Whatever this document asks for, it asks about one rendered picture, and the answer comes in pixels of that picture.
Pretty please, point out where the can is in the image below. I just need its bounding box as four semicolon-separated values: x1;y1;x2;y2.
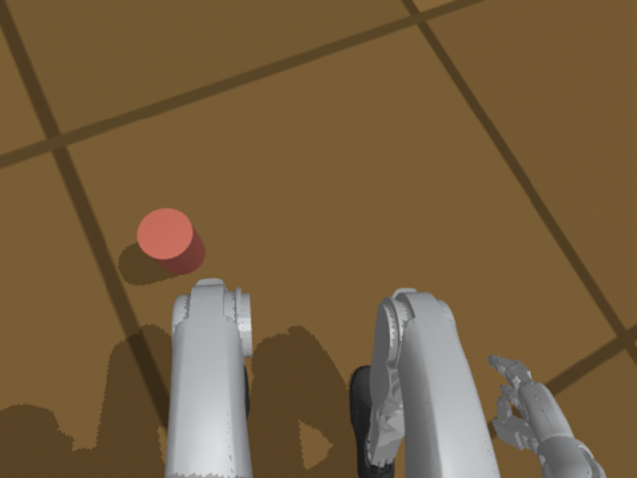
137;208;205;275

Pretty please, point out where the right robot foot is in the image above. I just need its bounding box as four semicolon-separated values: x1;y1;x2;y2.
350;366;395;478

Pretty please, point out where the right robot hand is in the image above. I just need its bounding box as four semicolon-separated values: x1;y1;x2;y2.
487;355;575;454

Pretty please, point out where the right robot arm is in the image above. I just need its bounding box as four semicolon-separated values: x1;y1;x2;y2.
537;436;607;478

